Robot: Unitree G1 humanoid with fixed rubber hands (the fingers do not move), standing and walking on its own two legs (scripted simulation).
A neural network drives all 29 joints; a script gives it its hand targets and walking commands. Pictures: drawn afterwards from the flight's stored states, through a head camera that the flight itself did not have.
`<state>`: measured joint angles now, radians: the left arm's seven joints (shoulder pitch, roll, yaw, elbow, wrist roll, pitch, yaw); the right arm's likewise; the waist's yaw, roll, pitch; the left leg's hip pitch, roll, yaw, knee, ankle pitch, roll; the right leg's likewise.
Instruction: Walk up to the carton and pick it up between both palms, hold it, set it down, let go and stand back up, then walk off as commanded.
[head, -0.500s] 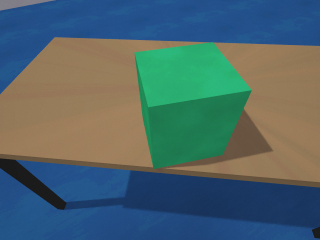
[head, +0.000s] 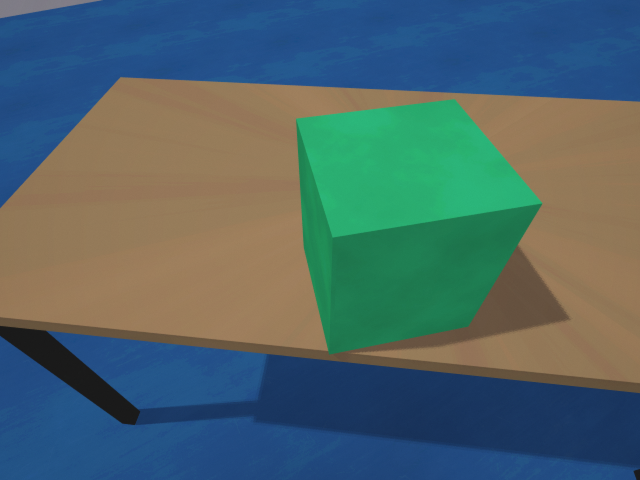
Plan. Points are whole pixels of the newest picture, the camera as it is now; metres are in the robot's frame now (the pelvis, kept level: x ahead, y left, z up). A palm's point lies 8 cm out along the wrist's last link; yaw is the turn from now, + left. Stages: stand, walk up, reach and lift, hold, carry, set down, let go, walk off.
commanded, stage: walk up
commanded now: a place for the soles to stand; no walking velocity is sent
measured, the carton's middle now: (389, 231) +0.42 -0.06 +0.09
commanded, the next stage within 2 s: reach and lift in 0.68 s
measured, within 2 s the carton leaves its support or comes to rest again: neither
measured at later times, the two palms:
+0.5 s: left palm out of the picture +0.07 +0.30 -0.10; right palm out of the picture +0.08 -0.32 -0.11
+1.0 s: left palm (142, 468) +0.16 +0.25 -0.08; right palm out of the picture +0.13 -0.32 -0.10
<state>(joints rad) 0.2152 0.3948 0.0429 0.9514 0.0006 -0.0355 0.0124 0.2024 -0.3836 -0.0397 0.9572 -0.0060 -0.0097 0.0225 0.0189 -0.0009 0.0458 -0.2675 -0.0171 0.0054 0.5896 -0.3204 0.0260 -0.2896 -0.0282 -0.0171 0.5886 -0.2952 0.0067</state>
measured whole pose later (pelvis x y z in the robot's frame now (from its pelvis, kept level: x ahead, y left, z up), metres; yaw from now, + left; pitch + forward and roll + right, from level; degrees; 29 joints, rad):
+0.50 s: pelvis +0.00 -0.01 +0.01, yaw +0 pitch -1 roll +1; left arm 0.21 0.38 0.04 0.95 0.00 -0.03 0.01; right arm 0.20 -0.38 -0.03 0.96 -0.01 -0.01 0.02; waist 0.02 0.00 0.05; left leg -0.21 -0.02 0.01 0.50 -0.28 0.01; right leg -0.26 -0.03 -0.02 0.56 -0.29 0.00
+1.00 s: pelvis +0.00 -0.01 +0.00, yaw +0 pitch -1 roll +0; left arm 0.12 0.27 0.04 0.42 0.00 0.47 0.03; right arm 0.07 -0.37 -0.16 0.97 -0.08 -0.09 0.12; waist 0.02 0.00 0.09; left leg -0.25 0.01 0.01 0.63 -0.35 0.00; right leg -0.27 0.00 -0.02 0.61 -0.31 0.00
